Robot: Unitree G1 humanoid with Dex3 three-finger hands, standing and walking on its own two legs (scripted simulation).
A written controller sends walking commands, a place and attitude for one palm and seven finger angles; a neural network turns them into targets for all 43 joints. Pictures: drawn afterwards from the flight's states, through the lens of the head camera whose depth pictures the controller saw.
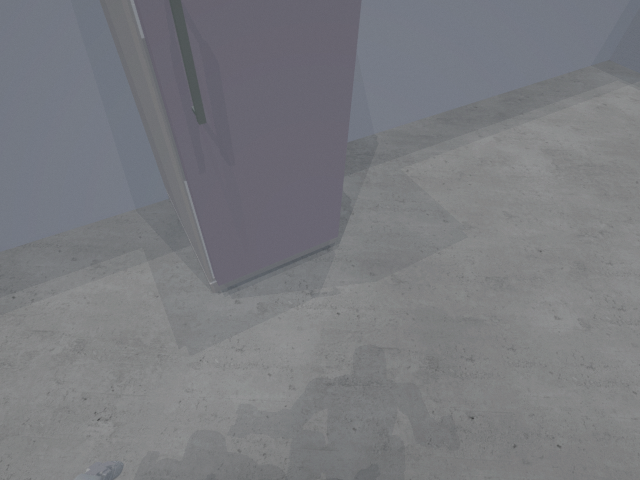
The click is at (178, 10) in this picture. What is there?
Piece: fridge door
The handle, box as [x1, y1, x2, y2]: [169, 0, 206, 124]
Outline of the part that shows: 169,0 192,97 192,110 199,124 206,122 180,0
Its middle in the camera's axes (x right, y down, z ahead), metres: -0.28 -0.37 +0.77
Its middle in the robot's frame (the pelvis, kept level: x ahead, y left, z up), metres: +0.83 +0.32 +0.13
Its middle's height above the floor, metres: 0.90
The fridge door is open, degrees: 0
